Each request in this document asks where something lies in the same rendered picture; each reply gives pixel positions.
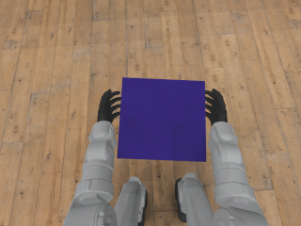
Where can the left robot thigh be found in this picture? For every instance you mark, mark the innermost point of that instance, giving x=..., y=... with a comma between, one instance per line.
x=131, y=198

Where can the left robot upper arm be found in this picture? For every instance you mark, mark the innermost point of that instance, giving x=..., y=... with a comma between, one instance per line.
x=96, y=214

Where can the robot right forearm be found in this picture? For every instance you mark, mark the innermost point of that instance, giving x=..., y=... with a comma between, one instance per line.
x=231, y=184

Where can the robot right hand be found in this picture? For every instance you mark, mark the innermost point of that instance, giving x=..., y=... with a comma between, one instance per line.
x=217, y=107

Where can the carton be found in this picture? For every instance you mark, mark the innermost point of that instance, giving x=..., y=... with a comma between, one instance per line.
x=162, y=119

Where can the right robot upper arm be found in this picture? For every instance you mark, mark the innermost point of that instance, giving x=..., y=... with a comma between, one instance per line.
x=232, y=216

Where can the robot left forearm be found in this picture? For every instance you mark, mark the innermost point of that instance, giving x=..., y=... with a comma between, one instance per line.
x=97, y=172

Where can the left robot shin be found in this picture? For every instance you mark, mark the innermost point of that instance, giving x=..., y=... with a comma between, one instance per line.
x=136, y=179

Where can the robot left hand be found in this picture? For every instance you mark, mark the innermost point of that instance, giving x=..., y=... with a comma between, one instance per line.
x=105, y=109

